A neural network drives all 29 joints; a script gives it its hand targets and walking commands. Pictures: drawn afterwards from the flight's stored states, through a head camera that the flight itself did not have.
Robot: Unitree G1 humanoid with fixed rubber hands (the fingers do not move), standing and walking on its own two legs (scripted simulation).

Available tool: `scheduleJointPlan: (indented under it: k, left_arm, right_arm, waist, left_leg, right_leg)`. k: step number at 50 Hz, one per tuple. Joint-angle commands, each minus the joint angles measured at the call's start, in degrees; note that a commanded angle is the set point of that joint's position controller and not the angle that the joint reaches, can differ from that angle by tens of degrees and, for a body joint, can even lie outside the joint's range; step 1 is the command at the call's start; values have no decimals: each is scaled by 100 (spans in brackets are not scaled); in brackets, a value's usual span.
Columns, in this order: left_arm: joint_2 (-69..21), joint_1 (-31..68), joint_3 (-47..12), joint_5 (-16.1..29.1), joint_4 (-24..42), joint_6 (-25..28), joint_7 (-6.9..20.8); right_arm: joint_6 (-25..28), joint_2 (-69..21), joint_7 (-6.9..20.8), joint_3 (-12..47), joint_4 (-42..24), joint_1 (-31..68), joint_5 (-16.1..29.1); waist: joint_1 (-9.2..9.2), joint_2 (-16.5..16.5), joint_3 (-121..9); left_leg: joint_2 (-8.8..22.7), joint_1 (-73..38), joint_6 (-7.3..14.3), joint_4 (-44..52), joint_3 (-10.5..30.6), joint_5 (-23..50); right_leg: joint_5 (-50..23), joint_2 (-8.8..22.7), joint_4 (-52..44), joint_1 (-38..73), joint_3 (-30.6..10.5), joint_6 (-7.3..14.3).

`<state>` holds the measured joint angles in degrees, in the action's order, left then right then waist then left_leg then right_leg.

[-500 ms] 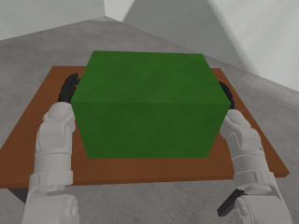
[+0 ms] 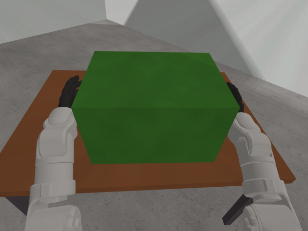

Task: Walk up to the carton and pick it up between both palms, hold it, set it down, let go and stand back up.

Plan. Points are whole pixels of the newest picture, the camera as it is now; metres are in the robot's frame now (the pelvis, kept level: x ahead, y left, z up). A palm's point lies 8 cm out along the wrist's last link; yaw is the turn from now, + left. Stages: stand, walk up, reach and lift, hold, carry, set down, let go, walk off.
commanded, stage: hold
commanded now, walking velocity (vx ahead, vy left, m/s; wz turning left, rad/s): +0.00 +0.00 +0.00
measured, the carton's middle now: (153, 105) +0.39 +0.00 +0.16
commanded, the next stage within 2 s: none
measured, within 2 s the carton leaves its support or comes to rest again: neither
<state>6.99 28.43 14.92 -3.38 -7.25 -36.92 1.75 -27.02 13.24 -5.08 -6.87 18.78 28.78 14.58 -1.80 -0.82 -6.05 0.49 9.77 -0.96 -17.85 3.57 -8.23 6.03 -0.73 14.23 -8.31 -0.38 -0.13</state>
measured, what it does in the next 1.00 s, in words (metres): stands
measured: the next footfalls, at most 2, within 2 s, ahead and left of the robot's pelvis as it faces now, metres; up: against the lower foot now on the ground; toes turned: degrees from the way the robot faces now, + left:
none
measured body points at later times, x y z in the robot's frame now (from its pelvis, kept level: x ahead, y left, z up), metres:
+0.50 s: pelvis +0.00 +0.00 +0.00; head -0.04 +0.02 +0.45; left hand +0.37 +0.21 +0.17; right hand +0.36 -0.21 +0.16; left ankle +0.01 +0.13 -0.75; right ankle +0.02 -0.12 -0.75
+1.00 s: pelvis +0.00 +0.00 +0.00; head -0.04 +0.01 +0.45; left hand +0.37 +0.21 +0.17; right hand +0.37 -0.21 +0.16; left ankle +0.01 +0.13 -0.75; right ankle +0.02 -0.12 -0.75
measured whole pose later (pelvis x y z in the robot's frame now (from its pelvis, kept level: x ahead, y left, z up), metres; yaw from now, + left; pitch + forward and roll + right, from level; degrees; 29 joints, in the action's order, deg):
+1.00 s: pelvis +0.00 +0.00 +0.00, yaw +0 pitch +0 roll -1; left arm 7.3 29.2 15.4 -4.1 -9.4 -37.7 2.4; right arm -28.0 12.4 -4.9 -7.4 20.1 29.2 13.5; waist -1.4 -0.6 -5.7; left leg 0.4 9.5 -1.0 -18.2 3.7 -8.3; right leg 6.3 -0.8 14.7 -8.0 -0.5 -0.1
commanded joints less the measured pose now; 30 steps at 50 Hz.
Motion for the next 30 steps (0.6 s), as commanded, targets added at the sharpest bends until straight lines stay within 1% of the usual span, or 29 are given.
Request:
scheduleJointPlan:
  k: [1, 5, 13, 26, 27, 28, 29, 30]
  left_arm:
    - [-2792, 3672, -2677, 808, 1335, 281, 836]
    - [-2845, 3814, -2743, 831, 1400, 296, 822]
    - [-2984, 3905, -2898, 867, 1404, 326, 747]
    - [-3010, 3807, -2951, 893, 1488, 344, 694]
    - [-2665, 3836, -2556, 665, 770, 253, 737]
    - [-2902, 3952, -2684, 781, 921, 252, 778]
    - [-2916, 3841, -2728, 828, 1087, 269, 777]
    - [-2943, 3844, -2807, 926, 1112, 295, 762]
  right_arm:
    - [393, -3057, 881, 2558, -2175, 4904, 669]
    - [411, -3094, 918, 2534, -2252, 4996, 705]
    - [464, -3047, 1012, 2447, -2175, 5040, 660]
    - [517, -2983, 1037, 2501, -2236, 5021, 713]
    - [393, -2856, 1013, 2242, -1450, 4856, 501]
    - [498, -3067, 1031, 2270, -1723, 5128, 480]
    - [542, -3187, 1013, 2391, -1894, 5095, 557]
    - [593, -3172, 975, 2495, -2259, 5413, 624]
  waist:
    - [12, -29, -2373]
    - [-5, 73, -2481]
    - [-53, 203, -2502]
    - [-35, 153, -2600]
    - [16, 222, -1791]
    - [-6, 130, -2160]
    - [79, 176, -2506]
    - [123, 128, -2876]
  left_leg:
    - [-383, -309, -12, 228, -296, 945]
    - [-389, -409, -53, 174, -289, 1051]
    - [-353, -559, -114, 160, -258, 1008]
    - [-344, -647, -131, 96, -249, 1246]
    - [-303, -438, -78, 306, -240, 561]
    - [-263, -424, -16, 323, -223, 428]
    - [-291, -499, -20, 192, -238, 846]
    - [-304, -589, -25, 67, -252, 1139]
  right_leg:
    - [-1166, -173, 52, 1354, 13, -36]
    - [-1234, -204, 76, 1306, 57, -22]
    - [-999, -238, 50, 1049, 122, 26]
    - [-1151, -273, 69, 1075, 129, 31]
    - [-433, -201, -56, 747, 114, 48]
    - [-345, -191, -46, 789, 123, 32]
    - [-759, -199, 36, 1012, 93, 37]
    - [-1055, -235, 102, 1149, 89, 3]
